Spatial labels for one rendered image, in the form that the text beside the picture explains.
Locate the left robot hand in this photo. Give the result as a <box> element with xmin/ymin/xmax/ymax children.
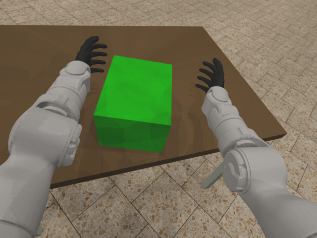
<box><xmin>75</xmin><ymin>36</ymin><xmax>107</xmax><ymax>73</ymax></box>

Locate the left robot forearm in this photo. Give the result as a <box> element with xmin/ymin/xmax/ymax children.
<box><xmin>8</xmin><ymin>60</ymin><xmax>91</xmax><ymax>154</ymax></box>

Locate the right robot hand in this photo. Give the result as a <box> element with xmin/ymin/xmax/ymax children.
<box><xmin>195</xmin><ymin>58</ymin><xmax>224</xmax><ymax>93</ymax></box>

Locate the carton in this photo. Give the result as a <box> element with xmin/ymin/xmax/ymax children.
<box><xmin>94</xmin><ymin>55</ymin><xmax>172</xmax><ymax>153</ymax></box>

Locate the right robot forearm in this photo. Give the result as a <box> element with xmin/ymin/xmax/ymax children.
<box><xmin>201</xmin><ymin>86</ymin><xmax>288</xmax><ymax>176</ymax></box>

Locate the robot left upper arm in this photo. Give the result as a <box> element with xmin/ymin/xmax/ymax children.
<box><xmin>0</xmin><ymin>107</ymin><xmax>82</xmax><ymax>238</ymax></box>

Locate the robot right upper arm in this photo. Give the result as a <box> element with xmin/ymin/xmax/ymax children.
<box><xmin>222</xmin><ymin>147</ymin><xmax>317</xmax><ymax>238</ymax></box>

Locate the table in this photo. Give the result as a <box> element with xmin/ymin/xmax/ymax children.
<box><xmin>0</xmin><ymin>25</ymin><xmax>287</xmax><ymax>237</ymax></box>

